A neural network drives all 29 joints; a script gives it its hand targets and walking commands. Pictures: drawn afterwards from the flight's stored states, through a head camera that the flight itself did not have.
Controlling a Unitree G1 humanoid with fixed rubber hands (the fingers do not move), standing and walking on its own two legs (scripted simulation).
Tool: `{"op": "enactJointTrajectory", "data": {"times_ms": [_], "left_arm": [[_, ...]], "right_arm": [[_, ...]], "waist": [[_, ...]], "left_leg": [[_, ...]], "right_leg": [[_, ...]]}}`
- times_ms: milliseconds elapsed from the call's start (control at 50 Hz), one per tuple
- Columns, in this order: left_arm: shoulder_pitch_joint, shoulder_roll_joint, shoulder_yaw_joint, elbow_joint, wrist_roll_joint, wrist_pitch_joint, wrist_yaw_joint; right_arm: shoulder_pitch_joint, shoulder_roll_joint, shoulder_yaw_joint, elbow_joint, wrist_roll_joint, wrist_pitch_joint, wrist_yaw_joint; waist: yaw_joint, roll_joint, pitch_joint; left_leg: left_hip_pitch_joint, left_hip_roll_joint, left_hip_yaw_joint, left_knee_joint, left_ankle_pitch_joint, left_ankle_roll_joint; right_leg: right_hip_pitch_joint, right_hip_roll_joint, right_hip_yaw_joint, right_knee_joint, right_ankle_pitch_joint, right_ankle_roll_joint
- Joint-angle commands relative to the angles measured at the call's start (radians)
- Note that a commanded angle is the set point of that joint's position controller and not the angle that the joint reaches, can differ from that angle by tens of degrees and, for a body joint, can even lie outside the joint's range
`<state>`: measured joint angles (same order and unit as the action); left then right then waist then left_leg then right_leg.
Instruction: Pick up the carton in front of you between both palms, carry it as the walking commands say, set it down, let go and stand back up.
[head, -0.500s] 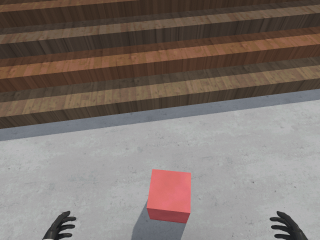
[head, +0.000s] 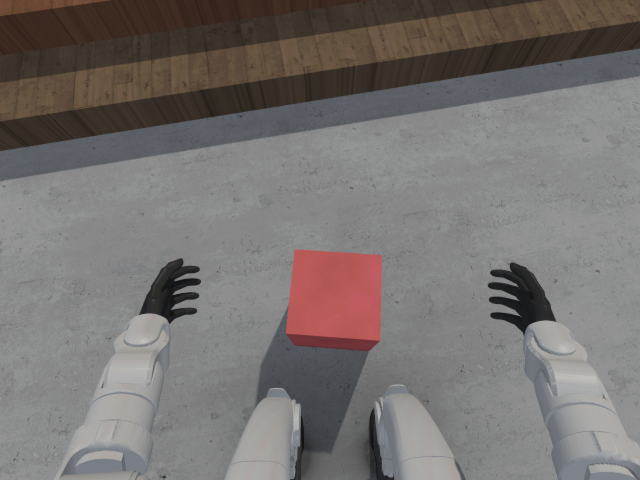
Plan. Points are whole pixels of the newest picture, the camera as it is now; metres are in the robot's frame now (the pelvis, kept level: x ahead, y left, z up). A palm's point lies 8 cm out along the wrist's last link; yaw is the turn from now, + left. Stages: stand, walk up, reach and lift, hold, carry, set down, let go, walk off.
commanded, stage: reach and lift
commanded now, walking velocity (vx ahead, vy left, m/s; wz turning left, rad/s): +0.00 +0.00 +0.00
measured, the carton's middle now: (334, 304) +0.42 -0.01 -0.58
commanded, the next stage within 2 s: none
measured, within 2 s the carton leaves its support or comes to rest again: neither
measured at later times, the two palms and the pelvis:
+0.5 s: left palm (224, 232) +0.46 +0.18 -0.17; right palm (455, 249) +0.42 -0.20 -0.17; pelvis -0.06 +0.00 -0.07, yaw +0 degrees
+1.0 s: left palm (249, 283) +0.43 +0.18 -0.41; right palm (427, 293) +0.40 -0.21 -0.41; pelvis -0.08 +0.00 -0.25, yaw -2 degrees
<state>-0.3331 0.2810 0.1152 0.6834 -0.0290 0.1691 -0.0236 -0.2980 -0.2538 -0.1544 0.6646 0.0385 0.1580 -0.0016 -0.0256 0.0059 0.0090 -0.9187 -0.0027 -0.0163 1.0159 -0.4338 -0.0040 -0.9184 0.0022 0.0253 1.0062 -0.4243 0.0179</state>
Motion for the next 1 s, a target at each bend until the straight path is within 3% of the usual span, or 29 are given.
{"op": "enactJointTrajectory", "data": {"times_ms": [0,80,180,280,400,560,640,740,800,880,980], "left_arm": [[-0.208,0.123,0.04,-0.048,-0.012,-0.027,0.005],[-0.441,0.139,0.067,0.003,-0.012,-0.029,0.004],[-0.73,0.161,0.085,0.095,-0.017,-0.014,-0.001],[-0.981,0.174,0.112,0.195,0.004,-0.007,-0.013],[-1.037,0.15,0.17,0.254,0.072,-0.037,-0.009],[-0.947,0.058,0.21,0.248,0.124,-0.117,0.019],[-0.89,0.038,0.181,0.232,0.097,-0.145,0.042],[-0.895,0.084,0.087,0.145,0.002,-0.162,0.074],[-0.918,0.115,0.042,0.095,-0.051,-0.155,0.085],[-0.985,0.159,0.014,0.048,-0.094,-0.137,0.093],[-1.081,0.187,0.001,0.152,-0.123,-0.117,0.099]], "right_arm": [[-0.176,-0.104,-0.043,-0.069,0.015,-0.023,-0.019],[-0.405,-0.084,-0.059,-0.058,0.028,-0.024,-0.036],[-0.66,-0.073,-0.085,0.002,0.034,-0.001,-0.061],[-0.881,-0.049,-0.134,0.07,0.012,0.012,-0.082],[-0.911,-0.014,-0.207,0.097,-0.058,-0.02,-0.087],[-0.836,0.034,-0.256,0.122,-0.098,-0.116,-0.064],[-0.781,0.029,-0.238,0.143,-0.071,-0.149,-0.059],[-0.779,-0.032,-0.153,0.095,0.025,-0.172,-0.077],[-0.802,-0.061,-0.104,0.06,0.081,-0.169,-0.09],[-0.873,-0.1,-0.063,0.017,0.13,-0.149,-0.109],[-0.982,-0.108,-0.046,0.092,0.152,-0.12,-0.128]], "waist": [[-0.011,0.007,-0.589],[-0.003,0.016,-0.655],[-0.018,0.019,-0.736],[-0.033,0.029,-0.813],[-0.041,0.048,-0.961],[-0.032,0.051,-0.942],[-0.028,0.056,-0.976],[-0.025,0.077,-1.145],[-0.022,0.083,-1.221],[-0.023,0.077,-1.263],[-0.021,0.059,-1.087]], "left_leg": [[0.214,-0.043,-0.003,-0.018,0.561,-0.037],[0.097,-0.048,0.017,-0.012,0.38,-0.033],[-0.017,-0.048,0.027,-0.011,0.151,-0.026],[-0.102,-0.053,0.039,0.018,0.041,-0.024],[-0.103,-0.068,0.036,0.037,0.146,-0.027],[-0.302,-0.071,0.018,0.213,0.339,-0.03],[-0.406,-0.068,0.002,0.357,0.446,-0.033],[-0.403,-0.06,-0.003,0.542,0.549,-0.039],[-0.409,-0.059,0.008,0.63,0.533,-0.041],[-0.464,-0.057,0.031,0.714,0.414,-0.045],[-0.637,-0.04,0.046,0.769,0.16,-0.042]], "right_leg": [[0.125,0.05,-0.029,-0.022,0.539,0.035],[0.034,0.048,-0.043,-0.016,0.38,0.037],[-0.06,0.045,-0.06,-0.012,0.175,0.041],[-0.136,0.051,-0.077,0.017,0.057,0.042],[-0.163,0.062,-0.084,0.04,0.156,0.047],[-0.417,0.068,-0.079,0.212,0.316,0.051],[-0.564,0.071,-0.077,0.353,0.391,0.05],[-0.642,0.067,-0.082,0.527,0.475,0.049],[-0.652,0.066,-0.09,0.613,0.473,0.048],[-0.647,0.064,-0.101,0.703,0.394,0.046],[-0.717,0.046,-0.101,0.769,0.175,0.048]]}}
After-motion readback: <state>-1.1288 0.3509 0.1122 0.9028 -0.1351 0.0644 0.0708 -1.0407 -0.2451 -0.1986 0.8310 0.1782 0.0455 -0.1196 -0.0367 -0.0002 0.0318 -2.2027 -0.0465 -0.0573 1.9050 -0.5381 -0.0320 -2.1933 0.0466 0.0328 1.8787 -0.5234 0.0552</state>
